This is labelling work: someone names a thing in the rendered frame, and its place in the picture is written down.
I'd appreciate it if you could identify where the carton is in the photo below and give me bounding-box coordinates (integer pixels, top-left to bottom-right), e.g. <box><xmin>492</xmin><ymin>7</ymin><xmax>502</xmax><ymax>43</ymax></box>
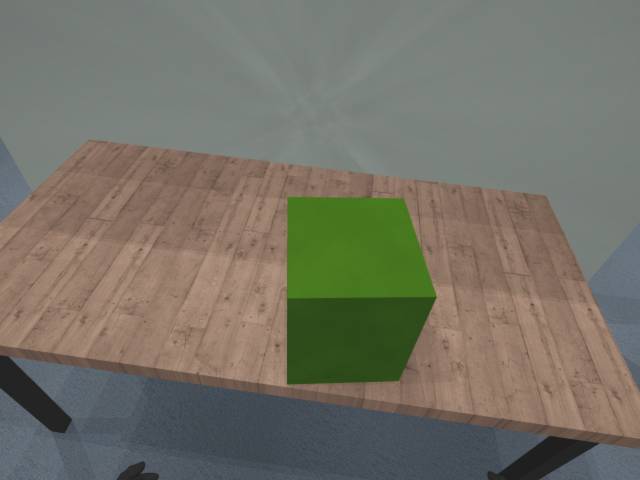
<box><xmin>287</xmin><ymin>197</ymin><xmax>437</xmax><ymax>384</ymax></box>

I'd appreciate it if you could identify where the table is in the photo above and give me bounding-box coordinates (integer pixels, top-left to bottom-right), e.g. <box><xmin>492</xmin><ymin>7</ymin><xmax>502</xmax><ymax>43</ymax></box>
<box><xmin>0</xmin><ymin>139</ymin><xmax>640</xmax><ymax>480</ymax></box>

